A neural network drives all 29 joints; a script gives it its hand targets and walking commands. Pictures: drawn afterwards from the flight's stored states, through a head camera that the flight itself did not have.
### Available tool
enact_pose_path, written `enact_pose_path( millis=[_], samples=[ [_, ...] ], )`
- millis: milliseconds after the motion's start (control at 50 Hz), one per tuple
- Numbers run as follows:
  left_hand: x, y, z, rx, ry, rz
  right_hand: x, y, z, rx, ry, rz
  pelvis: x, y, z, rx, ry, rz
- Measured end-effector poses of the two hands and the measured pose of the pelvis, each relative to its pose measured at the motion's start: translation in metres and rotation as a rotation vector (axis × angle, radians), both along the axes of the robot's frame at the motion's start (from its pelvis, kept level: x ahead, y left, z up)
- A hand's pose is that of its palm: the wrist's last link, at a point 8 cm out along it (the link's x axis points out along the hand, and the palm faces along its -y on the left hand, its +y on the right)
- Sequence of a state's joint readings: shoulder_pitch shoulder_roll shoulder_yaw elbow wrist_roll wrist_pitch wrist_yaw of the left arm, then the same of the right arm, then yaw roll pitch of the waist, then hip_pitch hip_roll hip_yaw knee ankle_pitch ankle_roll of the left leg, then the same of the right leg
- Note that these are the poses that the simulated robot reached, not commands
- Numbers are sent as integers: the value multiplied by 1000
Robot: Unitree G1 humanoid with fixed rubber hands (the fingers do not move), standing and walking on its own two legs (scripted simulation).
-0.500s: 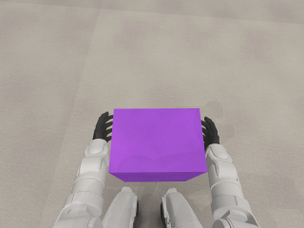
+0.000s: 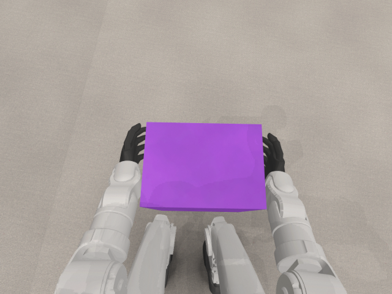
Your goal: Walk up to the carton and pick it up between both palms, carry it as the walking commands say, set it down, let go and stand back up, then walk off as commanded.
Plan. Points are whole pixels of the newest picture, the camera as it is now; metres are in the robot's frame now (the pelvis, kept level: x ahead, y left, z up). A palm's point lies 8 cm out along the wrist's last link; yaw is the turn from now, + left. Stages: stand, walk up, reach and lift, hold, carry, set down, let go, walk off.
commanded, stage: set down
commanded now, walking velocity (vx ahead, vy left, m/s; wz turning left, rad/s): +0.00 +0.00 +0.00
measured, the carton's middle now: (201, 176) +0.35 -0.02 -0.14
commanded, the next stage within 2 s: none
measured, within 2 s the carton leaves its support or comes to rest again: neither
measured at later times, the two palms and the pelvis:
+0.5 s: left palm (138, 160) +0.40 +0.13 -0.18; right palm (257, 172) +0.37 -0.17 -0.18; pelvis -0.02 +0.01 -0.08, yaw -1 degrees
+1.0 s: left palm (147, 164) +0.42 +0.13 -0.30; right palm (247, 175) +0.39 -0.18 -0.29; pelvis -0.06 +0.02 -0.14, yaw -1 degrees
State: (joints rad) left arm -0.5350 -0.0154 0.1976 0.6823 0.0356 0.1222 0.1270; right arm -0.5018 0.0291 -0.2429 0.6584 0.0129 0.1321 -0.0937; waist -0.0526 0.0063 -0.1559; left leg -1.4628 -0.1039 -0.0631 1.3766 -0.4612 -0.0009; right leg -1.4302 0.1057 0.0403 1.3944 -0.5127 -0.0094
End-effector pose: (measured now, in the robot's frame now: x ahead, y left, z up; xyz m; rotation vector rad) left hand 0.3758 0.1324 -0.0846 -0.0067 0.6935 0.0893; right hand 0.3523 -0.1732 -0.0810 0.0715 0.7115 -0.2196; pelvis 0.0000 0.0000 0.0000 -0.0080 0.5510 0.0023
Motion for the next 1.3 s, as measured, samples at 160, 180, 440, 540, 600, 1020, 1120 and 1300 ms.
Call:
enact_pose_path(
  millis=[160,180,440,540,600,1020,1120,1300],
  samples=[
    [7,-1,-30,-1,9,-6,4,-1,-32,-15,11,1,-9,0,-26,-3,21,0],
    [8,-1,-34,2,10,-9,4,-1,-36,-11,12,-4,-9,0,-28,-3,25,-2],
    [22,2,-85,-4,-1,-16,15,3,-87,-6,1,-24,-21,5,-68,-8,73,-12],
    [28,2,-106,-3,0,-26,19,3,-107,-10,2,-30,-23,8,-83,-13,94,-11],
    [31,1,-118,-6,7,-31,19,2,-119,-13,8,-35,-25,9,-91,-17,103,-11],
    [46,-4,-219,-24,-46,-25,33,-2,-221,-26,-45,-18,-64,16,-142,-25,-141,-9],
    [38,-4,-247,-18,20,-30,26,-3,-247,-11,21,-26,-68,14,-164,-11,-120,-20],
    [50,2,-253,-1,30,-28,43,3,-252,-30,35,-4,-80,12,-180,-11,-144,-19]
  ],
)
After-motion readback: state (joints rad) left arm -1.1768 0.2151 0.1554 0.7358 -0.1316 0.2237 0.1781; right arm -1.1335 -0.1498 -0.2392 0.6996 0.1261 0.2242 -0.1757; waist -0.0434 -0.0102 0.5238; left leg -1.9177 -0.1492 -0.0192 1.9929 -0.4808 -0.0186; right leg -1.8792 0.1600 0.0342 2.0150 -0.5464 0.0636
